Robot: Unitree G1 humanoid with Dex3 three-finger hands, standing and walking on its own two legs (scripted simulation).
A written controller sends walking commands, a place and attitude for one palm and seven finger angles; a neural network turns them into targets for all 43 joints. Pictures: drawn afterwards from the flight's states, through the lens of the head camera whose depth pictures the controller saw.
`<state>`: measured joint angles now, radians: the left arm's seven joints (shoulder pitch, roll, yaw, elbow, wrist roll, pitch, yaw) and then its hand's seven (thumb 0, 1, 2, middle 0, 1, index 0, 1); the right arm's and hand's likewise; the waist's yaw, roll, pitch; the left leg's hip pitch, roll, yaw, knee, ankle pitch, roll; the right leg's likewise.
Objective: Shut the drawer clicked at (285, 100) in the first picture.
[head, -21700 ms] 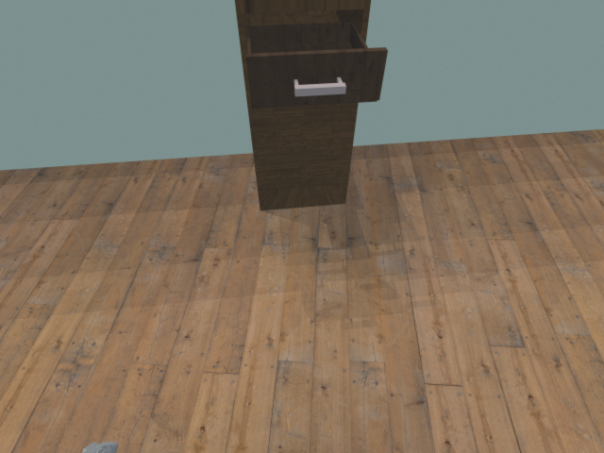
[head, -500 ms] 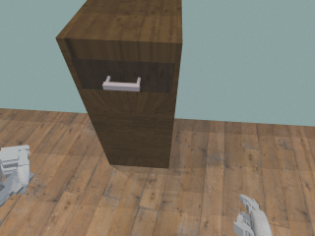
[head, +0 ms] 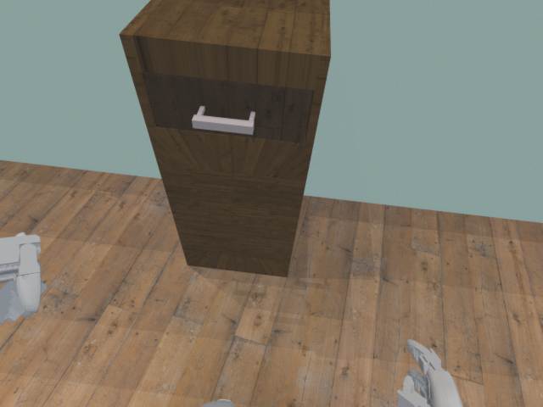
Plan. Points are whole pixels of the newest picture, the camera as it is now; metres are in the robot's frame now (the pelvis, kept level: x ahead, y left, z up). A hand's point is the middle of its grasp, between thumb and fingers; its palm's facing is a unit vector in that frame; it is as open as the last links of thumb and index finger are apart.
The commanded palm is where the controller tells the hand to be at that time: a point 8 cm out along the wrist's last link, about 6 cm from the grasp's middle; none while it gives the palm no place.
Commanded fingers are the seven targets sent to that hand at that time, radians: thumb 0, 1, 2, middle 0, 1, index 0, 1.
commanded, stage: step back with the hand held close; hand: left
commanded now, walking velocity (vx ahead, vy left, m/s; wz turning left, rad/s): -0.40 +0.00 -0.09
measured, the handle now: (225, 118) +0.68 +0.13 +0.02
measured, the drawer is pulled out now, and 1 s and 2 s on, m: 0.00 0.00 0.00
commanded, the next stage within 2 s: stop stepping back and stand still in 0.52 s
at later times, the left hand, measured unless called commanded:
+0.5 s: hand out of the picture +0.12 +0.23 +0.18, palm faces +0.31 -0.86 -0.41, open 3.3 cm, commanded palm +0.06 +0.27 +0.19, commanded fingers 0.00 0.90 0.90 -1.40 -1.60 -1.40 -1.60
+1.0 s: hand out of the picture +0.01 +0.21 +0.17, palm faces +0.28 -0.86 -0.42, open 3.2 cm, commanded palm -0.03 +0.26 +0.19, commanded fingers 0.00 0.90 0.90 -1.40 -1.60 -1.40 -1.60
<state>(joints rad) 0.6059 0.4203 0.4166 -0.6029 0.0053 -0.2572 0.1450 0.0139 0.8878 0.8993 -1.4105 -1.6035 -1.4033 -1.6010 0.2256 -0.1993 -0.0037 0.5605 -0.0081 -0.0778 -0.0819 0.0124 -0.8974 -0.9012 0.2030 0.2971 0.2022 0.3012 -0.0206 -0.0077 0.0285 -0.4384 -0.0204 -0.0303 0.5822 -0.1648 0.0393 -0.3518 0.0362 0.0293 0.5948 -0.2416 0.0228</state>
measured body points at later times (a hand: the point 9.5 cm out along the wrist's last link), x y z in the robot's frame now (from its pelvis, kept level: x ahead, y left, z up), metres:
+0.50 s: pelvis -0.08 +0.00 +0.01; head -0.05 +0.03 +0.46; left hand +0.10 +0.27 +0.21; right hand +0.09 -0.22 -0.06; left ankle +0.04 +0.09 -0.73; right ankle -0.19 -0.13 -0.69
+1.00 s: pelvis -0.18 +0.00 +0.00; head -0.21 +0.01 +0.45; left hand -0.01 +0.26 +0.19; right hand -0.07 -0.29 -0.06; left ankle -0.09 +0.08 -0.72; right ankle -0.21 -0.13 -0.73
